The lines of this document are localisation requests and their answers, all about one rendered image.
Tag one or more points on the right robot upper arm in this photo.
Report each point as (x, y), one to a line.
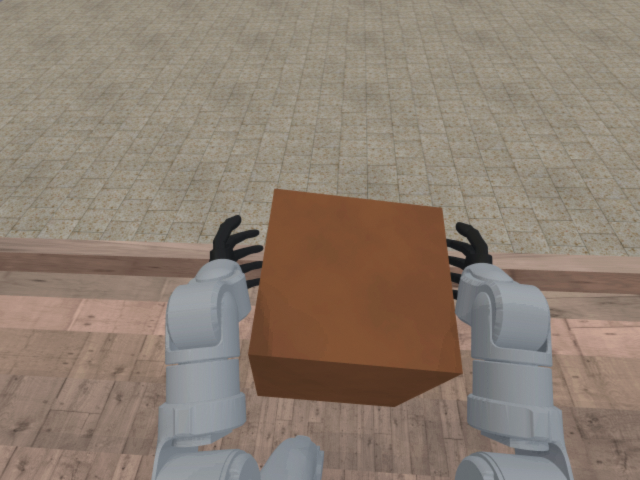
(500, 466)

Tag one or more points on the left robot upper arm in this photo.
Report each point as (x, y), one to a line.
(229, 464)

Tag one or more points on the right robot forearm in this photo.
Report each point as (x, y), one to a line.
(512, 399)

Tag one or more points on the carton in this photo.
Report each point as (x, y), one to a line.
(355, 301)

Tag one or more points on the left robot hand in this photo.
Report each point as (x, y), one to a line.
(224, 243)

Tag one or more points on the left robot forearm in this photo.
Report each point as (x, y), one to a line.
(203, 398)

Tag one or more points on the right robot hand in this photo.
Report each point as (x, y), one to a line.
(477, 252)

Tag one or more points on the left robot thigh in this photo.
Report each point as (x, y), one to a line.
(294, 459)

